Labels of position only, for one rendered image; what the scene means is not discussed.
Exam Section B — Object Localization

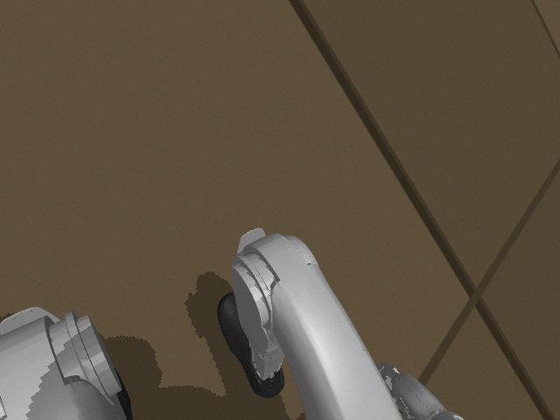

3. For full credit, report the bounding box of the right robot foot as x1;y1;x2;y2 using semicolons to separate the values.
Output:
217;292;284;398

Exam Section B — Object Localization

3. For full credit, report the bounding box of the right robot hand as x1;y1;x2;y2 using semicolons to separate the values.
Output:
375;361;447;420

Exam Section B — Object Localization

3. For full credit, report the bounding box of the left robot foot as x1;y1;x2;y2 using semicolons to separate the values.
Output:
115;369;133;420

